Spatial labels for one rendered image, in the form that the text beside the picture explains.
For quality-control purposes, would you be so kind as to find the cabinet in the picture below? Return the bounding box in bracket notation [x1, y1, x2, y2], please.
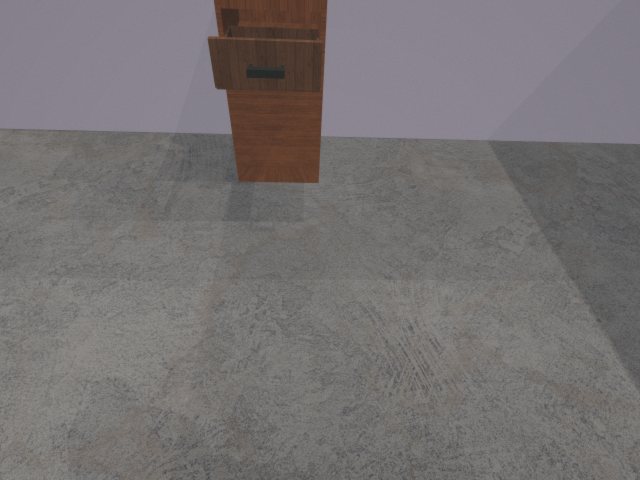
[214, 0, 327, 183]

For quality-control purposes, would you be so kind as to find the drawer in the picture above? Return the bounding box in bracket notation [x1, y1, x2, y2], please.
[208, 26, 322, 92]

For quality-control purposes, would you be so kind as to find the handle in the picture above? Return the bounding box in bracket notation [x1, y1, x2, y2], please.
[246, 64, 285, 79]

